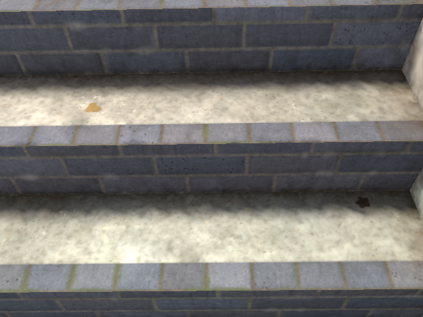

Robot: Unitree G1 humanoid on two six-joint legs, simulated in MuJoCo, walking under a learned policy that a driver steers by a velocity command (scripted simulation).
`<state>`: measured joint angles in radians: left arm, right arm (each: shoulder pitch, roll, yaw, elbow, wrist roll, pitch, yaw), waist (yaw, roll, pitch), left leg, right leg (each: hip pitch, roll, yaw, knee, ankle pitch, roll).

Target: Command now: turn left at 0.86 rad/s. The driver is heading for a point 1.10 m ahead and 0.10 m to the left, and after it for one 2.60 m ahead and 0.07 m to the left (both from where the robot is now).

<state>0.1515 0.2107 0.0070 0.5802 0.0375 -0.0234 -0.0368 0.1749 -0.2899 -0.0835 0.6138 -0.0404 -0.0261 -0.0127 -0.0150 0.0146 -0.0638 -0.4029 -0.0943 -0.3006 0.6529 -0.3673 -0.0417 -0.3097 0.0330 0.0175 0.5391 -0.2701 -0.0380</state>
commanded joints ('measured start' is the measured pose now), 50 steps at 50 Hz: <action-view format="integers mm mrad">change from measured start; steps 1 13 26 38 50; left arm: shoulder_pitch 125 215 525 380 12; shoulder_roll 250 40 -69 73 46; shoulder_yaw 90 -53 -20 76 29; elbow -60 146 521 497 319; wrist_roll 38 43 180 -32 -29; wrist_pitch -20 -59 -82 -109 -40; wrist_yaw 10 0 -22 -131 -79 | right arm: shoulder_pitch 198 -110 -428 285 -97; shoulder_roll -134 3 153 -193 -2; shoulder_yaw -52 34 118 27 80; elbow -33 99 -91 303 229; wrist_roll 10 24 97 10 -34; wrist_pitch -11 -44 58 -5 -80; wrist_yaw -8 70 52 80 7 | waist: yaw -8 80 99 -91 51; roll -181 -229 -79 213 -4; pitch -157 3 75 -264 -22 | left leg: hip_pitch -334 -935 -1445 108 9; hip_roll -38 71 148 474 387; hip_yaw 86 161 203 -293 456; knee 854 1198 1383 -233 -420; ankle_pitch -308 301 97 119 243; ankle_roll -112 111 348 322 279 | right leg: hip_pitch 321 231 601 -519 -802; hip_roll -595 -411 -458 -48 -42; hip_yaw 510 140 -40 262 119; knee -136 -329 -514 1511 1714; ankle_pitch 925 -360 -28 309 96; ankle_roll -444 -203 -203 -28 -103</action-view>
